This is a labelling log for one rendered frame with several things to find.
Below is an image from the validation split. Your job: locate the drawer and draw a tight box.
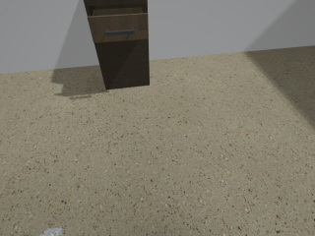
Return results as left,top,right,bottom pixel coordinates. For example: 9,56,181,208
87,7,149,43

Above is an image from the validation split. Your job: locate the handle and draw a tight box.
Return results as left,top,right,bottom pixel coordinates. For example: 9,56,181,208
105,27,135,36

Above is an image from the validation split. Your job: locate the cabinet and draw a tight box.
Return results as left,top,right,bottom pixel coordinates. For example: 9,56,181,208
84,0,150,90

